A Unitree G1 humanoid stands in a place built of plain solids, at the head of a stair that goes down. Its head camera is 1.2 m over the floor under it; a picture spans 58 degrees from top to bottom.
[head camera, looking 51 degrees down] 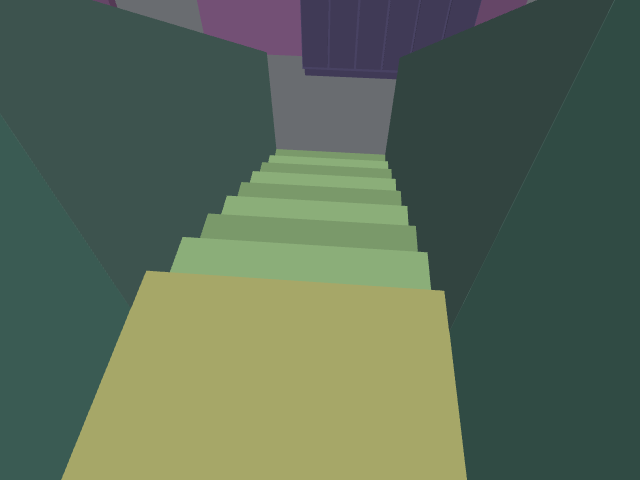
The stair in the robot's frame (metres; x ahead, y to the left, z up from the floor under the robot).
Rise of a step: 0.17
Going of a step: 0.29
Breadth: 1.00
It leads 5 degrees to the right of straight ahead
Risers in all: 9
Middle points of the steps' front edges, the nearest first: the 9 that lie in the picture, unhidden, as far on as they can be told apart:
0.80 0.09 0.00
1.09 0.07 -0.17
1.38 0.04 -0.34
1.66 0.02 -0.51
1.95 0.00 -0.68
2.24 -0.03 -0.85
2.53 -0.05 -1.02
2.82 -0.07 -1.19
3.11 -0.10 -1.36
